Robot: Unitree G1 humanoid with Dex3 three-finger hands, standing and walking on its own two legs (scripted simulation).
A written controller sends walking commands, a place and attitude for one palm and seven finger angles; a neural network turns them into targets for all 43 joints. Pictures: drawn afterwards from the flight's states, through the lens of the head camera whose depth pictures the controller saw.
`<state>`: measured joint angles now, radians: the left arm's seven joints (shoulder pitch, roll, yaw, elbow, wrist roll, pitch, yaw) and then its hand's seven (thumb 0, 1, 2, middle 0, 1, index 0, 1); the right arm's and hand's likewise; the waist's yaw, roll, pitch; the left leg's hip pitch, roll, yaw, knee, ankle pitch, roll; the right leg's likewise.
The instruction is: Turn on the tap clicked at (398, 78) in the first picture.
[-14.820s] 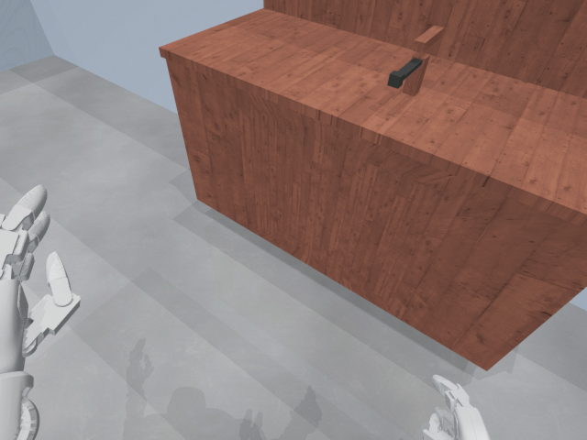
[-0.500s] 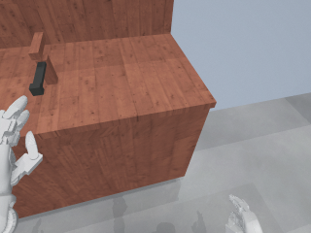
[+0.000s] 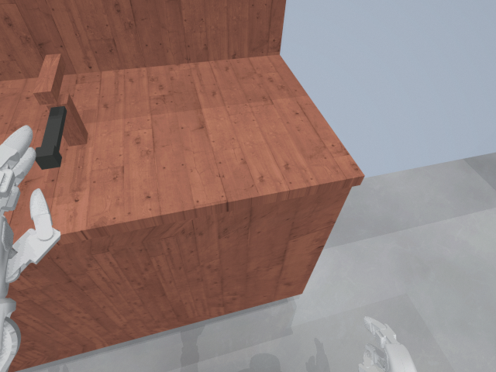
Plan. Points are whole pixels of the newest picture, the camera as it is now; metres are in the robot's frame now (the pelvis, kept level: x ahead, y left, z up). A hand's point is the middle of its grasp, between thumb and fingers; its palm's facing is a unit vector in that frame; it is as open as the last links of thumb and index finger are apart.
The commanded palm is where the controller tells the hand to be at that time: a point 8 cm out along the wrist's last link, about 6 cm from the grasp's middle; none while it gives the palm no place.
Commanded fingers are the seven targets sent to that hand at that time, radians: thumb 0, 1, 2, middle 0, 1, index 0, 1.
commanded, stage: shuffle to correct the standing spot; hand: left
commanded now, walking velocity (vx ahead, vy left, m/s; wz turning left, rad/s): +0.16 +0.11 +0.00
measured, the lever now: (48, 157) +0.41 +0.36 +0.12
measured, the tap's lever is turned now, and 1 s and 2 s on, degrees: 0 0 0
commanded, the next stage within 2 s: come to a stop and stand still in 0.14 s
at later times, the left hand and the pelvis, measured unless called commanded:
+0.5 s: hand (75, 170) +0.31 +0.24 +0.20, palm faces +0.32 -0.83 -0.46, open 7.4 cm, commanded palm +0.25 +0.30 +0.19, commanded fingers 0.00 0.90 0.90 -0.20 -0.30 -0.20 -0.30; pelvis +0.08 +0.03 +0.00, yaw -3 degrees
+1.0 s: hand (24, 124) +0.32 +0.28 +0.26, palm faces +0.46 -0.74 -0.50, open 7.4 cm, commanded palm +0.23 +0.29 +0.19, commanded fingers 0.00 0.90 0.90 -0.20 -0.30 -0.20 -0.30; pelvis +0.06 +0.02 +0.01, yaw -3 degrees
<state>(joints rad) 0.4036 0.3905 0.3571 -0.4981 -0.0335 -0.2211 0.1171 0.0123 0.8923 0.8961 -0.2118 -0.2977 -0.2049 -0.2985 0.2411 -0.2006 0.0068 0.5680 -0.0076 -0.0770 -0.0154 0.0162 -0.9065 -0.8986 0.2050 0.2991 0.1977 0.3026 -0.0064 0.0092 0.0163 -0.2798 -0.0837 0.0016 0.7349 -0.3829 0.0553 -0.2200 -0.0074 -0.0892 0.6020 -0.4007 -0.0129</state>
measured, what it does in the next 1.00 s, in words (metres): steps on the spot: left foot, then right foot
